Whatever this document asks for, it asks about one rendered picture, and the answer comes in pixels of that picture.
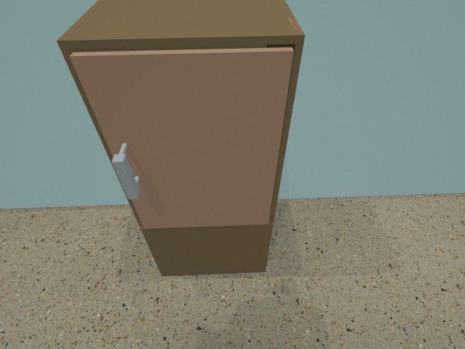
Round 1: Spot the cupboard door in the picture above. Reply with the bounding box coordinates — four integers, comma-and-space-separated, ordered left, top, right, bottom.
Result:
70, 47, 294, 228

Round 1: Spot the handle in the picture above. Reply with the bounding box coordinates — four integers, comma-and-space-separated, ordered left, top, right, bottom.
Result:
112, 143, 140, 199

